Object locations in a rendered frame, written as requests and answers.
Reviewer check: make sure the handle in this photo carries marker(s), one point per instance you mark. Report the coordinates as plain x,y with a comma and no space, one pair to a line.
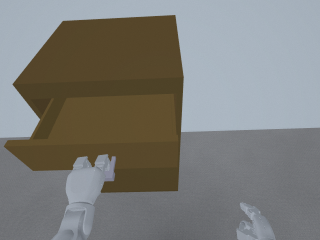
110,175

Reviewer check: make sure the drawer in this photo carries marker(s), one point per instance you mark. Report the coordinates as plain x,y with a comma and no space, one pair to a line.
139,130

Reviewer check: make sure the cabinet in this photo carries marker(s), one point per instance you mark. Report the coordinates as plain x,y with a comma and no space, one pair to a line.
111,57

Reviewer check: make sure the robot left hand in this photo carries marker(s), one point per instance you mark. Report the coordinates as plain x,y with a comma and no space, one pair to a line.
84,183

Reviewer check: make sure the left robot forearm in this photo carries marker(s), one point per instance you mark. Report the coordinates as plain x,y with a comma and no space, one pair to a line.
77,222

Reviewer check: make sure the robot right hand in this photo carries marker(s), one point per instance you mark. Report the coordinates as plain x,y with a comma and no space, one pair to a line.
260,227

